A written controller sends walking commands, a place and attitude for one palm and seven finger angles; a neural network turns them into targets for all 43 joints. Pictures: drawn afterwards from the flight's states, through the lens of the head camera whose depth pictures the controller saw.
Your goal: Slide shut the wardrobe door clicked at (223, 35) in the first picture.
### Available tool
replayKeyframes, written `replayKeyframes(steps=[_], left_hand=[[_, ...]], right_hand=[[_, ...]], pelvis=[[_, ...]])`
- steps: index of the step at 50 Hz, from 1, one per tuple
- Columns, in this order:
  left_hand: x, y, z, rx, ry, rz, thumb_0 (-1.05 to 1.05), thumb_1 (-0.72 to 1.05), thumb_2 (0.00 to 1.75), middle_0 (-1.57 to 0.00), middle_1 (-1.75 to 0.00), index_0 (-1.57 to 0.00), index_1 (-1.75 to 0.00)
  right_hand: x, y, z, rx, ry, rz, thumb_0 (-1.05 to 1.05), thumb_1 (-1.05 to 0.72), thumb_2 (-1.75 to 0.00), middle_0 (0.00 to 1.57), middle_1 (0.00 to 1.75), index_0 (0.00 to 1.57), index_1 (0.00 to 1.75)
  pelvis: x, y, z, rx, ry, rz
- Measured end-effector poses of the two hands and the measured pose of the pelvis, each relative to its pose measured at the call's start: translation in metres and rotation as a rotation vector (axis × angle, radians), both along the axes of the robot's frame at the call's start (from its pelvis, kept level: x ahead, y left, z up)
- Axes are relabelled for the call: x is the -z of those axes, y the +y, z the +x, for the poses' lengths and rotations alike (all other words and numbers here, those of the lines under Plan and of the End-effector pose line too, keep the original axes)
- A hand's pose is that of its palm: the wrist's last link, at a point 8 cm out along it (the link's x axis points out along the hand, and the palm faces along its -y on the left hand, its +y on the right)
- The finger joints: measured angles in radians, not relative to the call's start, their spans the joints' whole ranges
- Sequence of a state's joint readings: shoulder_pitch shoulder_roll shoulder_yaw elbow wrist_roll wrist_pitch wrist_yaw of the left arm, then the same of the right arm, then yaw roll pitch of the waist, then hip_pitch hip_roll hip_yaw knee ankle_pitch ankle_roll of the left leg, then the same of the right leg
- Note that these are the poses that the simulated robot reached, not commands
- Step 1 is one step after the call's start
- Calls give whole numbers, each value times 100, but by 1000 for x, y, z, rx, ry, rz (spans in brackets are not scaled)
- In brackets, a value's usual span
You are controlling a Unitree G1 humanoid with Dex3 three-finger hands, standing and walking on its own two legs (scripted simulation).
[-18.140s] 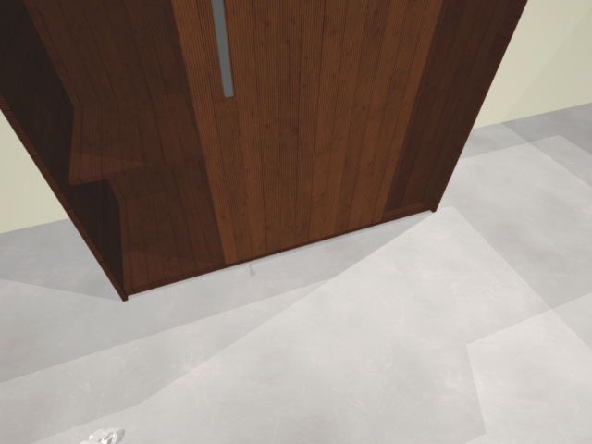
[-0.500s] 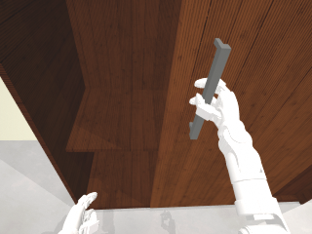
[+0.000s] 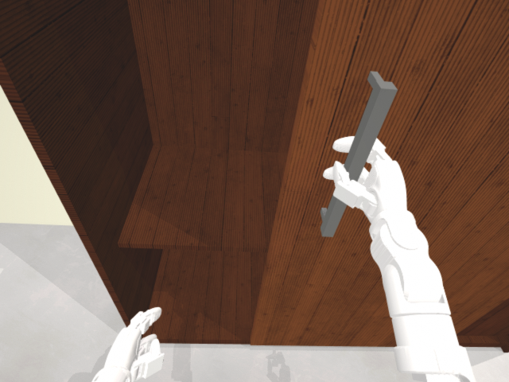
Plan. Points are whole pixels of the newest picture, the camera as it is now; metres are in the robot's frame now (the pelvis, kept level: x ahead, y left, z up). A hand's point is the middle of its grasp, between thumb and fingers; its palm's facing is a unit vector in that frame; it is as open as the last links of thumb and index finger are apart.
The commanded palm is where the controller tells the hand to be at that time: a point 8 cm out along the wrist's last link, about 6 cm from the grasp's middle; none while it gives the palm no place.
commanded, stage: grip the handle and tug to test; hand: right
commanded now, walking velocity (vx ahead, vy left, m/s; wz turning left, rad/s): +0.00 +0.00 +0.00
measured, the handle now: (347, 166) +0.41 -0.10 +0.17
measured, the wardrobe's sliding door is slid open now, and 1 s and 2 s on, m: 0.39 0.37 0.29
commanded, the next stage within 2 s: tug the door sideways, standing still in 0.14 s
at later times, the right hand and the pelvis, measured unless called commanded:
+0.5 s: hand (340, 187) +0.36 -0.08 +0.18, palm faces -0.04 +1.00 -0.04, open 5.8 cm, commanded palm +0.33 -0.10 +0.18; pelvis +0.02 -0.01 +0.00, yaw -3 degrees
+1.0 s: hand (327, 188) +0.35 -0.06 +0.17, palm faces -0.05 +1.00 -0.07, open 6.0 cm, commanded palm +0.33 -0.06 +0.18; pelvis -0.01 -0.02 -0.01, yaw -5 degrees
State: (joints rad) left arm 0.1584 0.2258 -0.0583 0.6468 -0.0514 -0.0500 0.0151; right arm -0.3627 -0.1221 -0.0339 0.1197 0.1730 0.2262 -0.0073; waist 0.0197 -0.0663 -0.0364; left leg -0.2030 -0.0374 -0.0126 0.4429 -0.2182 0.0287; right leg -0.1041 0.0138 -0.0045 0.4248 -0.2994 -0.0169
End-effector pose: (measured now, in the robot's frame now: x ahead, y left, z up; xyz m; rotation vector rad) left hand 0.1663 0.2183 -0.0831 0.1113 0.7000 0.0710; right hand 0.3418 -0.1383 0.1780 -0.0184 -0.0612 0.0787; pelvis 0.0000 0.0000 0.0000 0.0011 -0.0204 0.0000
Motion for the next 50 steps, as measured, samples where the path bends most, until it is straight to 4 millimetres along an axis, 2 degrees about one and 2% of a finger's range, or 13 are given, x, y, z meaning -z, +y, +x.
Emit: replayKeyframes(steps=[8,16,21,27,37,50], left_hand=[[0,4,10,-13,9,-7,1,91,90,-20,-30,-20,-30],[2,1,30,11,26,3,1,91,90,-20,-30,-20,-30],[5,-8,42,66,51,27,1,91,90,-20,-30,-20,-30],[3,-29,50,114,31,0,1,91,90,-20,-30,-20,-30],[9,-56,36,159,47,-50,1,91,90,-20,-30,-20,-30],[27,-56,6,159,137,-60,1,91,90,-20,-30,-20,-30]], right_hand=[[1,0,-2,-7,-12,-8,0,-77,-78,38,140,29,140],[1,-1,-5,-6,-15,-18,0,-76,-78,37,140,27,140],[0,0,-4,12,-5,-11,0,-74,-82,38,139,31,139],[0,2,-5,43,-3,-24,0,-74,-84,39,139,30,139],[0,6,-7,48,-12,-40,-1,-76,-82,37,140,25,140],[1,20,-7,29,-33,-50,-1,-76,-81,38,140,24,140]], pelvis=[[1,0,12,-7,15,4],[2,-2,24,13,25,9],[3,-3,21,45,19,10],[4,-6,15,64,11,6],[6,-13,1,77,-1,4],[7,-18,-7,85,7,1]])
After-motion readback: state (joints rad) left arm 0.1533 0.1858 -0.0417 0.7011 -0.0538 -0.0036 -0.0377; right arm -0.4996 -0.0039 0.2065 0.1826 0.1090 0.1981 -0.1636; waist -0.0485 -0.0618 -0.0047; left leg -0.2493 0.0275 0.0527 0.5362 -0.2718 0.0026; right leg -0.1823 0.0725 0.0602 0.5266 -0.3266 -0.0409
